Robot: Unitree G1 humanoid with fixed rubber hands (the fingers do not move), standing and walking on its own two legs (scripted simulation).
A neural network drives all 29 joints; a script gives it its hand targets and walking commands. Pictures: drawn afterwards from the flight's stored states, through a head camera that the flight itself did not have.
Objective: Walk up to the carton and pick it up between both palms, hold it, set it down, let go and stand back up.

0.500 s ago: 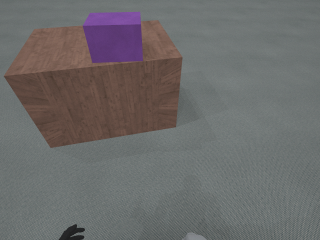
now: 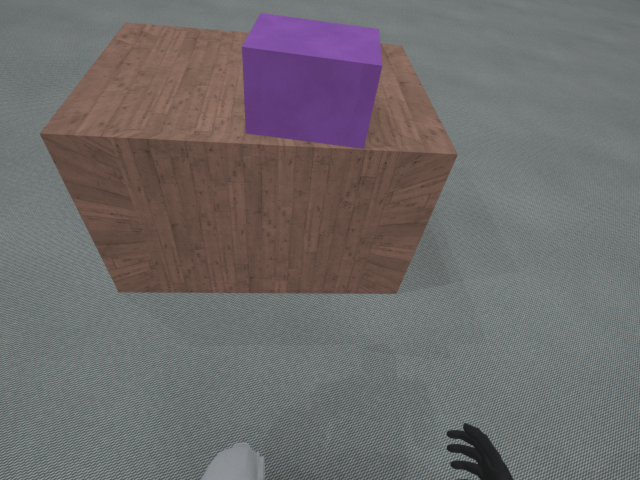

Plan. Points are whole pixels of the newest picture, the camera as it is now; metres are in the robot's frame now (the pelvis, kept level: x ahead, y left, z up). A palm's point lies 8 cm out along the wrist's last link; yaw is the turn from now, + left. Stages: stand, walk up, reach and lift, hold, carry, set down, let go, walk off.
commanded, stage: walk up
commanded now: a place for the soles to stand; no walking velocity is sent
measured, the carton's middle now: (312, 81) +0.99 +0.03 +0.03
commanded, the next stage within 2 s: none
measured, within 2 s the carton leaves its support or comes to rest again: neither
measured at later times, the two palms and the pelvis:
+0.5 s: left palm (196, 328) +0.34 +0.18 -0.07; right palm (515, 468) +0.18 -0.29 -0.12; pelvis +0.20 -0.04 +0.01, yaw -7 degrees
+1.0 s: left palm (170, 262) +0.50 +0.27 -0.11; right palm (440, 299) +0.43 -0.22 -0.08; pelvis +0.40 +0.03 +0.02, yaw -6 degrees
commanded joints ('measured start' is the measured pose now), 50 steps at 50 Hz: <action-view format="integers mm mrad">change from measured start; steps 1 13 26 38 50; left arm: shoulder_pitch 4 -223 -3 -100 -93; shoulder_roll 83 39 143 79 57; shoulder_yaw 20 19 66 37 21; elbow -134 -195 -156 -92 -137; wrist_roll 7 3 -10 41 15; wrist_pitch -18 -35 -78 -57 -14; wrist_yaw -3 -30 58 24 0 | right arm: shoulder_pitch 105 152 119 304 161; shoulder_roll -229 -221 -181 -162 -192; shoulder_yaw -53 -31 -2 -70 -49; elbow -42 74 12 67 23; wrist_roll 7 -30 -32 -33 -12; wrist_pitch -19 -41 15 -7 -34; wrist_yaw -30 -13 14 38 -17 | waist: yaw -55 -83 25 -149 -61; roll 239 184 -160 104 241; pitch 35 22 -5 -90 36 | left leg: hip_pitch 197 234 -313 537 175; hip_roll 334 289 83 -24 319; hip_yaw -587 -194 -143 -9 -446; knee -712 -670 358 -190 -692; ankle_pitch -490 -292 -212 136 -313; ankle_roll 139 158 -78 -50 186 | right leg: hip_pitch -394 -277 151 -377 -365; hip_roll -26 0 -327 -78 -20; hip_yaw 40 -23 557 -44 21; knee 82 -450 -953 -478 -60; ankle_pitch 75 317 102 -21 100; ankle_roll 19 19 -258 -113 36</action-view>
